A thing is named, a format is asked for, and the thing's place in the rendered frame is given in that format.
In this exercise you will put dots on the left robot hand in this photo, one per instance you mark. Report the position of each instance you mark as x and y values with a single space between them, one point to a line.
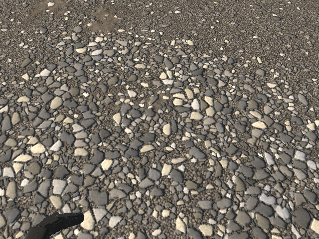
53 224

